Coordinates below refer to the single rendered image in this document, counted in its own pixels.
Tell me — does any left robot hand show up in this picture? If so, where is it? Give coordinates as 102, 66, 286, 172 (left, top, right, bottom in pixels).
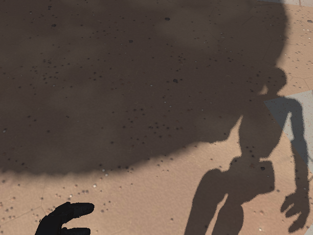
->
34, 202, 95, 235

